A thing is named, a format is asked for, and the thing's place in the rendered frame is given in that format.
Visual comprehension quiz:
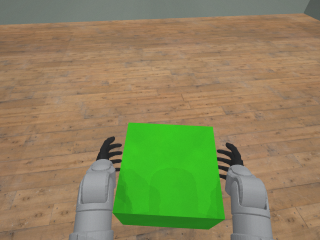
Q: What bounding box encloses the right robot hand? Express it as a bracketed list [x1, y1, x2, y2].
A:
[217, 142, 244, 180]

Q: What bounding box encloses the right robot forearm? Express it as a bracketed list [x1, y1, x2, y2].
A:
[225, 164, 275, 240]

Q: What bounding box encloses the carton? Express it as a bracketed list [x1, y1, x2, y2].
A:
[112, 122, 225, 230]

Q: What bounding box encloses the left robot forearm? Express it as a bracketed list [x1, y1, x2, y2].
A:
[68, 159, 116, 240]

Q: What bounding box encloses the left robot hand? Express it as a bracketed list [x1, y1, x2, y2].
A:
[96, 136, 123, 172]

